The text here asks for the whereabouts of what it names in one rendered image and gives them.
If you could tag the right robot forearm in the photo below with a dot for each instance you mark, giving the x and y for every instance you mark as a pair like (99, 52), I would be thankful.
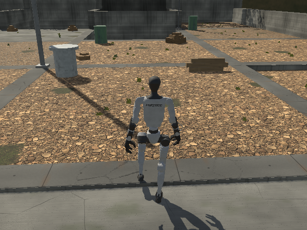
(175, 128)

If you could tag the left robot hand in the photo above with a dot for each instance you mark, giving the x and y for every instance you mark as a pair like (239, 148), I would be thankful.
(128, 147)

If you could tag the right robot hand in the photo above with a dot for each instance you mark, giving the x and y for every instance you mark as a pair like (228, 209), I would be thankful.
(175, 138)

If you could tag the left robot forearm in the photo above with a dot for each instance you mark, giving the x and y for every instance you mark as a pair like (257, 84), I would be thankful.
(130, 130)

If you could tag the right robot upper arm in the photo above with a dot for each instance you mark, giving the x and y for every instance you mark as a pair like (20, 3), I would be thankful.
(171, 110)

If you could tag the left robot upper arm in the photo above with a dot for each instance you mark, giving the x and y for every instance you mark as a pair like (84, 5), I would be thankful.
(136, 109)

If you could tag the robot torso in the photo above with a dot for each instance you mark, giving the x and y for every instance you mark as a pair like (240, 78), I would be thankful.
(153, 114)

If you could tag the robot right shin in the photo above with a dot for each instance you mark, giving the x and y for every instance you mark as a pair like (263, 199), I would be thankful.
(160, 181)

